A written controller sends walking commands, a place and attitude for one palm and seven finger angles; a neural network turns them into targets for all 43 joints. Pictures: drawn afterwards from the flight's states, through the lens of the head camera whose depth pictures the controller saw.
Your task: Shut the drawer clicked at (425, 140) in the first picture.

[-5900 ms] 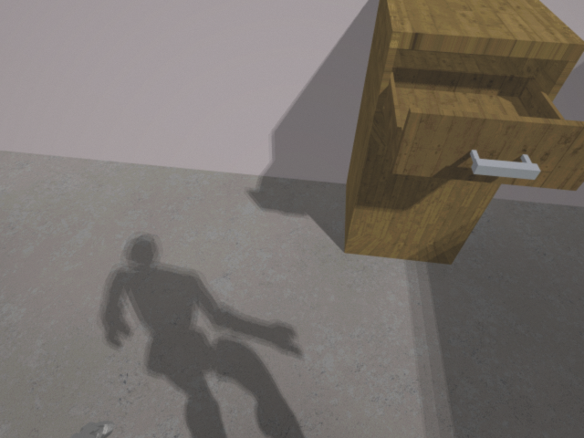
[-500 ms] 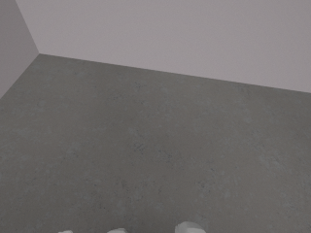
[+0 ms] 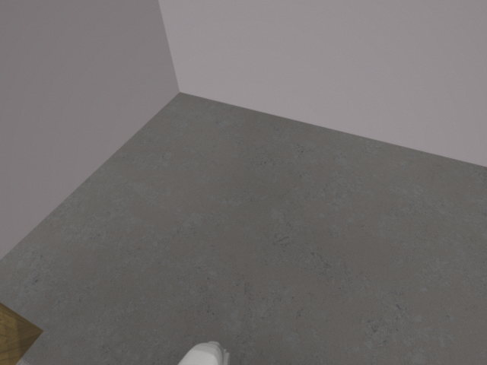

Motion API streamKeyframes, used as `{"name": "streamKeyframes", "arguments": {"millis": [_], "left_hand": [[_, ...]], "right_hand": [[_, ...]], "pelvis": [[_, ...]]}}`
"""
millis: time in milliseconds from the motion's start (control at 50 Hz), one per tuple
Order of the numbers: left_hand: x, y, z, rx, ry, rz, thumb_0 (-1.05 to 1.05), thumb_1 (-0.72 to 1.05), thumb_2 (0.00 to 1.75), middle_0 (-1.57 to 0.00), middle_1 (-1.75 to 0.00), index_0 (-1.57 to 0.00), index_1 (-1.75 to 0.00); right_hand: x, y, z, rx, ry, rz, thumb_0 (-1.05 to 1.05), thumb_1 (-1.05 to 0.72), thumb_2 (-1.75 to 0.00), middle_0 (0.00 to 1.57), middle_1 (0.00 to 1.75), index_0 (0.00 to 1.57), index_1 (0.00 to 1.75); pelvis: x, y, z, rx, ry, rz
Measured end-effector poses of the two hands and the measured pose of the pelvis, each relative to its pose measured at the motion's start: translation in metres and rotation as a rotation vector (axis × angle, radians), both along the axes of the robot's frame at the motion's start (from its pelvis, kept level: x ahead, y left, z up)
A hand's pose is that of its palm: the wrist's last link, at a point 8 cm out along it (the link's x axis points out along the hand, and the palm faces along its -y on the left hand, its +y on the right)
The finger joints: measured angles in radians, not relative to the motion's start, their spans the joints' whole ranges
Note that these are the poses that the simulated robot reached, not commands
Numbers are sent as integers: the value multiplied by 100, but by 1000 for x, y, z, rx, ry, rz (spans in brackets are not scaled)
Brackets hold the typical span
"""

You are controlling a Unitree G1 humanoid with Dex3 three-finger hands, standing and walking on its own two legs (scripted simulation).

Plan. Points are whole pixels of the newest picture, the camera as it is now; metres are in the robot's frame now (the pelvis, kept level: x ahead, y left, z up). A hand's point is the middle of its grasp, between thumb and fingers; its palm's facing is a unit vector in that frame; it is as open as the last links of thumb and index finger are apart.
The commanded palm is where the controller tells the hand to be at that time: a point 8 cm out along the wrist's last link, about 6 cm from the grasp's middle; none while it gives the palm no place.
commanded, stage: turn to face it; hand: left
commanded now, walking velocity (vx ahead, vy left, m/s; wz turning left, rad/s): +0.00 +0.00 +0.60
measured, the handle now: out of the picture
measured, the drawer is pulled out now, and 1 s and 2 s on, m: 0.30 0.30 0.30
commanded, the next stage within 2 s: take the last steps up to it in 1.76 s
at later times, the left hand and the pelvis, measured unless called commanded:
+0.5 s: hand out of the picture -0.02 +0.29 -0.17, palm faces +0.35 -0.90 -0.27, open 7.4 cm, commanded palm none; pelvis -0.03 +0.05 +0.00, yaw +18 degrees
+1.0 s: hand out of the picture -0.06 +0.21 -0.15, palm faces +0.58 -0.77 -0.27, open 7.4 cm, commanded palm none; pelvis -0.02 +0.00 +0.00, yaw +38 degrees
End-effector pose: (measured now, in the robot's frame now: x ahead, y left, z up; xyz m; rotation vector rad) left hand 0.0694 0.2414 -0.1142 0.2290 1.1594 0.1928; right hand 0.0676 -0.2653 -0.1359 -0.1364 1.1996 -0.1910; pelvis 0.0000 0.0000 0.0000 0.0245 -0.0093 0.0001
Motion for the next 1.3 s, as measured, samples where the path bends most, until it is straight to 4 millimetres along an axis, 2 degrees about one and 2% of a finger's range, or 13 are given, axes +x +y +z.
{"name": "streamKeyframes", "arguments": {"millis": [80,160,300,360,460,560,700,780,900,1000,1080,1200,1300], "left_hand": [[-28,-3,-3,-16,29,55,1,90,90,-20,-30,-20,-30],[-57,4,-10,-34,61,124,1,90,90,-20,-30,-20,-30],[-114,47,-41,-60,131,270,1,90,90,-21,-30,-20,-30],[-127,65,-43,-45,163,308,1,90,90,-20,-30,-20,-30],[-121,83,-28,-26,96,343,1,90,90,-20,-29,-20,-30],[-105,87,-13,-1,8,361,1,90,90,-20,-29,-20,-30],[-83,67,1,30,-98,389,1,90,90,-20,-29,-20,-30],[-90,44,6,54,-128,418,0,90,90,-20,-30,-20,-30],[-129,16,10,30,-68,516,0,90,90,-20,-30,-20,-30],[-168,2,2,0,-13,611,1,90,90,-20,-30,-20,-30],[-209,-2,-10,-29,37,696,1,90,90,-20,-30,-20,-30],[-281,4,-42,-72,123,835,1,90,90,-20,-30,-20,-30],[-303,14,-35,-67,138,900,1,90,90,-20,-30,-20,-30]], "right_hand": [[12,0,4,-8,15,64,0,-91,-90,20,30,20,30],[30,13,4,-21,40,147,1,-91,-90,20,30,20,30],[80,66,7,-63,-45,314,1,-91,-90,20,30,20,30],[88,85,14,-67,-90,352,0,-91,-90,20,30,20,30],[84,102,21,-64,-79,392,0,-91,-90,20,30,20,30],[76,106,16,-37,-45,416,0,-91,-90,20,30,20,30],[65,86,-3,-7,28,443,0,-90,-90,21,30,21,30],[70,69,-17,3,62,470,0,-91,-90,20,30,20,30],[85,63,-9,-7,93,546,1,-91,-90,20,30,20,30],[101,77,-4,-36,112,632,1,-91,-90,20,30,20,30],[121,109,0,-56,86,729,1,-91,-90,20,30,20,30],[148,182,6,-69,-58,879,1,-91,-90,20,30,20,30],[148,216,22,-62,-117,943,0,-91,-90,20,30,20,30]], "pelvis": [[-4,-1,2,10,-7,63],[-8,5,1,10,-4,122],[-14,35,-17,-13,9,221],[-19,41,-15,-20,2,239],[-24,46,-5,-34,1,293],[-26,44,-1,-36,5,348],[-24,23,-5,-30,12,439],[-22,7,-10,-23,6,497],[-20,1,0,6,-4,585],[-22,3,2,15,0,661],[-29,12,-1,9,4,716],[-46,35,-19,-16,8,793],[-52,43,-9,-39,-5,838]]}}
